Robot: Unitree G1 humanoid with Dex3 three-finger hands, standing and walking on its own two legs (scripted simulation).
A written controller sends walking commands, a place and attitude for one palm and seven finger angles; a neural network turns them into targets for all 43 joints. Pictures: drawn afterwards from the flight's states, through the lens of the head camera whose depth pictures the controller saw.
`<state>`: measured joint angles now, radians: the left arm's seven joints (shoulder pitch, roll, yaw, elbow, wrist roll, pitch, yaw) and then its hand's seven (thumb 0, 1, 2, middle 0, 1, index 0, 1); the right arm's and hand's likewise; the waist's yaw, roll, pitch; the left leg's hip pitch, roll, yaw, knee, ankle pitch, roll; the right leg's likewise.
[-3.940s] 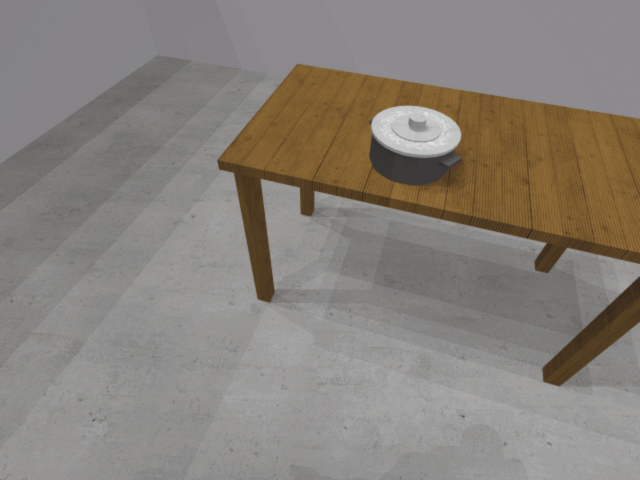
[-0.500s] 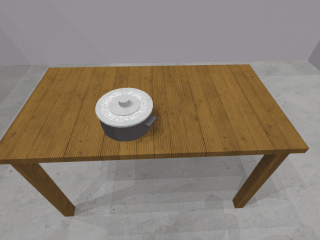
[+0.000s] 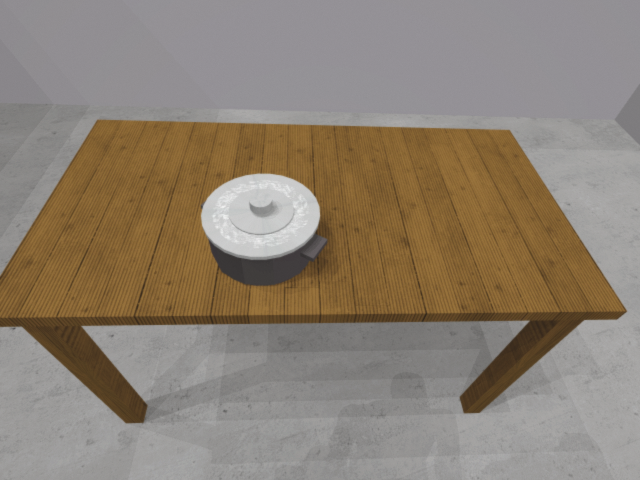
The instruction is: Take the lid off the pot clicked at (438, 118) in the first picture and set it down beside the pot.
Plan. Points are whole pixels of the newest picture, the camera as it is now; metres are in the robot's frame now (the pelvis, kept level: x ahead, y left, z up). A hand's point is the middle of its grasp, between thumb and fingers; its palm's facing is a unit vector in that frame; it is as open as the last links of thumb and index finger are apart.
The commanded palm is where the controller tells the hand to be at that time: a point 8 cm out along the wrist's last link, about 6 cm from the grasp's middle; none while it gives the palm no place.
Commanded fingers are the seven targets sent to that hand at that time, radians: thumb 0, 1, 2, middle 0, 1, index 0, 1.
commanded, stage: come to a stop and stand still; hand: left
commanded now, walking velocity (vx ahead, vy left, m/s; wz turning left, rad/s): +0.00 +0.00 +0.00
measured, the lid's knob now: (260, 202) +0.55 +0.15 +0.00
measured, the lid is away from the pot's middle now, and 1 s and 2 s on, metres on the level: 0.00 0.00 0.00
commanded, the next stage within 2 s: look again from close up in 0.52 s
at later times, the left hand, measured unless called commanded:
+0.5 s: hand out of the picture +0.02 +0.18 -0.18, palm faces +0.01 -0.98 -0.18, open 7.4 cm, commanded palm none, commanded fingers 0.00 0.90 0.90 -0.20 -0.30 -0.20 -0.30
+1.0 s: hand out of the picture +0.00 +0.18 -0.18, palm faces +0.02 -0.99 -0.15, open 7.4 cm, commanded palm none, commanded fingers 0.00 0.90 0.90 -0.20 -0.30 -0.20 -0.30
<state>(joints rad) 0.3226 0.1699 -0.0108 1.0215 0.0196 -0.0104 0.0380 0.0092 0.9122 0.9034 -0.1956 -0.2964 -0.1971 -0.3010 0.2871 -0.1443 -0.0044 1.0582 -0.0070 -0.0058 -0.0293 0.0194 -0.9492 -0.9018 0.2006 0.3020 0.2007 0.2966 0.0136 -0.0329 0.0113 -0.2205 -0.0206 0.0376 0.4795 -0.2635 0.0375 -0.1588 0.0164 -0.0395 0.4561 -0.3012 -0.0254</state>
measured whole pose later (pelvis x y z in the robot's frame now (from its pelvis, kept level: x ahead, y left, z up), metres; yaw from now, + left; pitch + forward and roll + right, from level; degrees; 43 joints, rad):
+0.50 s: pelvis +0.02 +0.01 +0.00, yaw +0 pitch +0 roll +0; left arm 0.30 0.17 -0.02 1.06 0.02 -0.01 0.05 0.01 0.91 0.90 -0.20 -0.30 -0.20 -0.30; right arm 0.28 -0.14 0.01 1.12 0.00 -0.02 -0.03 0.01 -0.93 -0.90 0.20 0.30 0.20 0.30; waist 0.00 -0.03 0.03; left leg -0.16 -0.05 0.05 0.42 -0.26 0.06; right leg -0.10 -0.01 -0.03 0.41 -0.30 0.00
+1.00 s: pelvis +0.02 +0.02 +0.00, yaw +0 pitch +0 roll +0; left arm 0.33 0.15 -0.02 1.09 0.01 -0.02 0.05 0.01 0.91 0.90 -0.19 -0.30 -0.20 -0.30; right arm 0.29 -0.12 0.01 1.15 0.00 -0.02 -0.03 0.01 -0.93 -0.90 0.20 0.30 0.20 0.30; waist 0.01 -0.04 0.04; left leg -0.15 -0.05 0.04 0.41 -0.26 0.06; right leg -0.09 -0.01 -0.03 0.38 -0.29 0.00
